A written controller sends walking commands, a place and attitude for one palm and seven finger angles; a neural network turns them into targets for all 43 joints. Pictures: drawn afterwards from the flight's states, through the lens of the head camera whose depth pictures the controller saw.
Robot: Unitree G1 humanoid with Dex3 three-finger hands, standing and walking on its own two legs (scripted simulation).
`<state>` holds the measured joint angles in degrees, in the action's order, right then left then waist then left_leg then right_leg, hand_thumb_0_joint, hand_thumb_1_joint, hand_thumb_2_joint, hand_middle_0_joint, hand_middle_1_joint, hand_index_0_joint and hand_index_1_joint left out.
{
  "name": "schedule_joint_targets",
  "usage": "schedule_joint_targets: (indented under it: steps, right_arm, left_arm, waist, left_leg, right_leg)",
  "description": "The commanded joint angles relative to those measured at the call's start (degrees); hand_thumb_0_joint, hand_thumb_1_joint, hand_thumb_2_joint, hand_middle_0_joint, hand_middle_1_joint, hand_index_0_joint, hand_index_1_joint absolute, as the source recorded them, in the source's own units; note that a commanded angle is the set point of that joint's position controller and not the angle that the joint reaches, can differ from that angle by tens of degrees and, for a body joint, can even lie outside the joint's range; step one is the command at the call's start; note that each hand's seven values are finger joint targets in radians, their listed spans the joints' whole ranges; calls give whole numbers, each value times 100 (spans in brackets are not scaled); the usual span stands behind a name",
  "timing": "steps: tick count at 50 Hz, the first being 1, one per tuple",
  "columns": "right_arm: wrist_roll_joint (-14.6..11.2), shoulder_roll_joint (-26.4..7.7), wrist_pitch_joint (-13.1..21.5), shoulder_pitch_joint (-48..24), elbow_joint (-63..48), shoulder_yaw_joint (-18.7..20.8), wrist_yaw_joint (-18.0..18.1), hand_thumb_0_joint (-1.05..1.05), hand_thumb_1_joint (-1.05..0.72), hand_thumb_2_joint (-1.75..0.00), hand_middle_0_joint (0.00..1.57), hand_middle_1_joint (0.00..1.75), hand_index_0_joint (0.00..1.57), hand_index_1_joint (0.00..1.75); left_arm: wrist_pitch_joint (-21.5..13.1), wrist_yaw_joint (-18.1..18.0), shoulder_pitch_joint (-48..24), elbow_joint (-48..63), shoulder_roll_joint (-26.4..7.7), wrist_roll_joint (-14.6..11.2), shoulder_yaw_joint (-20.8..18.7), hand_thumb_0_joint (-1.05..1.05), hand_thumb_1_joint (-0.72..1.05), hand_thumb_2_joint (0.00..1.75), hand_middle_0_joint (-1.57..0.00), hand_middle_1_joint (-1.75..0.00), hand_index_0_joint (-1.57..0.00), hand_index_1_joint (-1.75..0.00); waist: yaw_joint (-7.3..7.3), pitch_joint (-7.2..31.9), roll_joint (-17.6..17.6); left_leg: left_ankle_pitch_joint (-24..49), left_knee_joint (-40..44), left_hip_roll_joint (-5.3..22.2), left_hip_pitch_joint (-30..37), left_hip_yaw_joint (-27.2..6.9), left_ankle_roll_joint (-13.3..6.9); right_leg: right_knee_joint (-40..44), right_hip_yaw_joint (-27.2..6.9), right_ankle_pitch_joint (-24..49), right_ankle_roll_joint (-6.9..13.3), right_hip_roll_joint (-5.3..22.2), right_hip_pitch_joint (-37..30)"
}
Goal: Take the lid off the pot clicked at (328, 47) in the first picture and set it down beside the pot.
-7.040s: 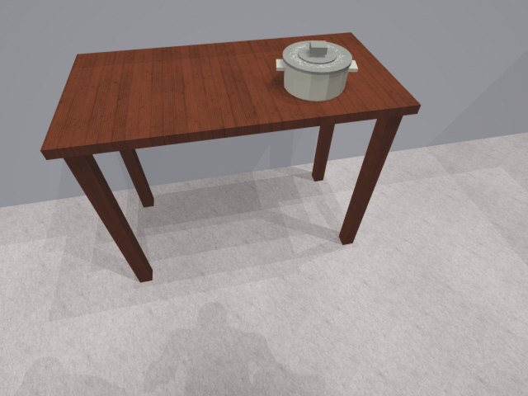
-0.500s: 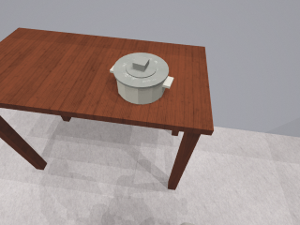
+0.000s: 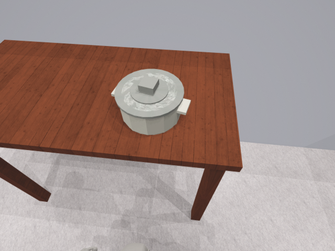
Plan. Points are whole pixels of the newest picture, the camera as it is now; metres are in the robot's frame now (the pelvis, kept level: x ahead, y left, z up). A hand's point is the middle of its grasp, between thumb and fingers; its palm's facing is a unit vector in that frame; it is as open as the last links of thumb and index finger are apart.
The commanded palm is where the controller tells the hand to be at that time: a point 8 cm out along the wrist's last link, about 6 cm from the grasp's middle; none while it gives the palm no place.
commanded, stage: come to a stop and stand still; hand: left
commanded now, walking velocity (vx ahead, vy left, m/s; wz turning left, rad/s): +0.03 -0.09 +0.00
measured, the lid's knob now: (148, 84) +0.51 +0.09 +0.09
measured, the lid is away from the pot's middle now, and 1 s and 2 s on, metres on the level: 0.00 0.00 0.00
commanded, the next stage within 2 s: look again from close up in 1.16 s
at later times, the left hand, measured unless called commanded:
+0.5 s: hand out of the picture -0.01 +0.21 -0.18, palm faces -0.04 -0.98 -0.21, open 7.4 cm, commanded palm none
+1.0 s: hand out of the picture +0.04 +0.18 -0.18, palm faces -0.01 -0.97 -0.22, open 7.4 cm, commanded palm none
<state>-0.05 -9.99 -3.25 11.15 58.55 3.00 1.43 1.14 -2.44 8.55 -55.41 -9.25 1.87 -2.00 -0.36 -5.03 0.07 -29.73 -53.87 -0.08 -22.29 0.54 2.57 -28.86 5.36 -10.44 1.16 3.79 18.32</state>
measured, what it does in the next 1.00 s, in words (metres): steps on the spot: left foot, then right foot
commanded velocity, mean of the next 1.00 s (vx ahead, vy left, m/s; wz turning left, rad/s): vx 0.02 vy -0.05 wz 0.00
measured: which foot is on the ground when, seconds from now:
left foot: up 0.00-0.08, down 0.10-1.00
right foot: down 0.00-0.10, up 0.12-0.46, down 0.48-1.00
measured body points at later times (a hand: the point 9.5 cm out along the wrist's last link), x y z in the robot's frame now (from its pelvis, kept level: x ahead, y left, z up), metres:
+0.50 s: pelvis -0.02 +0.02 -0.01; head +0.02 +0.03 +0.44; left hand +0.00 +0.26 -0.17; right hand +0.01 -0.22 -0.16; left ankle +0.00 +0.14 -0.74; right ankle -0.05 -0.11 -0.74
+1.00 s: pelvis +0.01 +0.00 -0.01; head +0.03 +0.00 +0.44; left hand +0.04 +0.23 -0.16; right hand +0.03 -0.23 -0.16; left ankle +0.00 +0.14 -0.74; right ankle -0.05 -0.11 -0.74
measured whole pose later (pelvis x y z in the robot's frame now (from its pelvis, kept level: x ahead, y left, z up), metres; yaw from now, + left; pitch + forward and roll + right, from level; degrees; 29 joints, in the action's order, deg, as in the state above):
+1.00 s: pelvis +0.01 +0.00 -0.01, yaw -1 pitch +0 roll +0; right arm 0.4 -9.4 0.2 14.4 61.1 0.5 1.4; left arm -0.6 -2.2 15.3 -59.9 -10.4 0.9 0.1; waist 0.1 -1.0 -0.3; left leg -18.2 -31.7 2.5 -13.6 0.5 2.3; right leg -31.5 0.3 -22.1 0.3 0.3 9.5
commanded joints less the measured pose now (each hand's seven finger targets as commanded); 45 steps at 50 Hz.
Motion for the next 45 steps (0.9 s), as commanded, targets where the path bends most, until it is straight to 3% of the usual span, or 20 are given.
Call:
schedule_joint_targets:
  steps: [1,3,4,5,6,7,10,12,18,20,21,22,23,25,26,27,29,30,33,45]
  right_arm:
    - [33,-194,130,800,-216,58,-46,0,-90,-90,20,30,20,30]
    - [45,-218,240,1042,-104,25,-49,0,-90,-90,20,30,20,30]
    - [85,-554,298,937,-183,75,-39,0,-90,-90,20,30,20,30]
    - [147,-955,335,712,-390,97,-24,0,-90,-90,20,30,20,30]
    - [182,-1060,335,376,-501,65,11,0,-90,-90,20,30,20,30]
    - [200,-1024,357,180,-468,62,69,0,-90,-90,20,30,20,30]
    - [163,-867,386,-8,-426,-26,115,0,-90,-90,20,30,20,30]
    - [145,-857,385,186,-343,-1,129,0,-90,-90,20,30,20,30]
    - [146,-871,366,714,-48,38,135,0,-90,-90,20,30,20,30]
    - [135,-911,367,666,14,36,117,0,-90,-90,20,30,20,30]
    - [56,-1306,387,8,-231,123,86,0,-90,-90,20,30,20,30]
    - [86,-519,363,48,-481,-42,-28,0,-90,-90,20,30,20,30]
    - [119,-235,297,411,-522,-101,-107,0,-90,-90,20,30,20,30]
    - [80,-296,353,759,-486,-43,-160,0,-90,-90,20,30,20,30]
    - [88,-408,418,697,-441,-57,-124,0,-90,-90,20,30,20,30]
    - [79,-459,460,674,-380,-57,-88,0,-90,-90,20,30,20,30]
    - [94,-570,482,628,-318,-58,-55,0,-90,-90,20,30,20,30]
    - [94,-608,474,613,-294,-65,-34,0,-90,-90,20,30,20,30]
    - [77,-495,470,596,-293,-99,-14,0,-90,-90,20,30,20,30]
    - [63,-428,450,539,7,-140,6,0,-90,-90,20,30,20,30]
  left_arm:
    - [-20,-32,166,344,-1202,15,-314,0,90,90,-20,-30,-20,-30]
    - [27,-2,208,252,-1047,-62,-257,0,90,90,-20,-30,-20,-30]
    - [67,32,391,313,-752,-116,-189,0,90,90,-20,-30,-20,-30]
    - [92,49,457,377,-460,-141,-126,0,90,90,-20,-30,-20,-30]
    - [109,66,366,360,-607,-104,-140,0,90,90,-20,-30,-20,-30]
    - [147,81,338,233,-630,-67,-195,0,90,90,-20,-30,-20,-30]
    - [86,196,726,-52,-695,-76,-212,0,90,90,-20,-30,-20,-30]
    - [85,217,779,-108,-666,-84,-194,0,90,90,-20,-30,-20,-30]
    - [37,223,525,-61,-473,-120,-62,0,90,90,-20,-30,-20,-30]
    - [-11,197,836,-212,-406,-145,-37,0,90,90,-20,-30,-20,-30]
    - [-128,-34,1539,-559,-614,-30,9,0,90,90,-20,-30,-20,-30]
    - [-195,-30,1507,-283,-816,-21,15,0,90,90,-20,-30,-20,-30]
    - [-261,19,1206,-180,-1042,-38,17,0,90,90,-20,-30,-20,-30]
    - [-247,36,848,-14,-1149,-19,3,0,90,90,-20,-30,-20,-30]
    - [-277,10,862,-24,-1037,-63,-47,0,90,90,-20,-30,-20,-30]
    - [-276,-5,890,-87,-824,-74,17,0,90,90,-20,-30,-20,-30]
    - [-223,9,1013,-94,-667,-75,46,0,90,90,-20,-30,-20,-30]
    - [-226,0,1151,-143,-615,-73,59,0,90,90,-20,-30,-20,-30]
    - [-273,-6,1240,-224,-639,-110,62,0,90,90,-20,-30,-20,-30]
    - [-290,-21,1072,-241,-821,-117,34,0,90,90,-20,-30,-20,-30]
  waist:
    - [145,1020,-1018]
    - [261,1041,-889]
    - [189,791,228]
    - [166,410,1560]
    - [146,210,1342]
    - [89,104,1420]
    - [-77,191,719]
    - [11,318,785]
    - [309,407,864]
    - [197,662,915]
    - [-252,276,899]
    - [-207,32,-412]
    - [60,438,-969]
    - [319,998,-693]
    - [261,908,-1152]
    - [237,810,-755]
    - [140,404,690]
    - [57,284,813]
    - [25,445,-35]
    - [28,362,-197]
  left_leg:
    - [743,1379,-21,669,170,-23]
    - [1834,2800,49,1538,147,-78]
    - [1592,3405,662,1579,-646,-266]
    - [1211,4275,1758,697,-2045,-702]
    - [744,4606,2019,-12,-2516,-1064]
    - [635,4665,1891,-6,-2371,-1050]
    - [1303,4355,1551,625,-1590,-1035]
    - [1778,4266,1461,1048,-1254,-1003]
    - [2957,3975,1542,1596,-1263,-1122]
    - [3180,3782,1426,1638,-1199,-1057]
    - [3539,2431,1326,897,-528,-685]
    - [1340,1928,516,37,-11,-406]
    - [784,1691,163,182,160,-170]
    - [987,1707,-51,821,413,-159]
    - [1357,1890,80,698,174,-224]
    - [1778,2081,220,887,42,-277]
    - [2361,2457,640,866,-536,-445]
    - [2707,2546,796,645,-711,-533]
    - [2796,2345,593,742,-402,-437]
    - [2853,2434,461,1023,-155,-297]
  right_leg:
    - [578,-1003,1894,829,1144,-515]
    - [183,-776,331,346,736,-24]
    - [-364,-580,-780,56,309,600]
    - [-1025,-243,-1762,-244,-230,761]
    - [-1676,-537,-1838,-244,-309,516]
    - [-2174,-800,-1695,-226,-268,570]
    - [-2579,-865,-1209,-242,-277,801]
    - [-2489,-760,-1110,-311,-275,828]
    - [-1161,-487,-1621,-250,-236,369]
    - [-462,-412,-1302,-203,-288,-102]
    - [170,-809,-451,-49,47,-258]
    - [1180,-1481,-943,38,228,-226]
    - [1491,-1912,-1061,407,801,-296]
    - [874,-1356,-1277,458,545,-109]
    - [457,-1336,-434,390,363,-194]
    - [255,-1185,-163,295,293,-119]
    - [-89,-774,-661,104,-103,134]
    - [-101,-659,-691,85,-209,-25]
    - [122,-807,35,130,-46,-360]
    - [270,-911,997,79,169,-577]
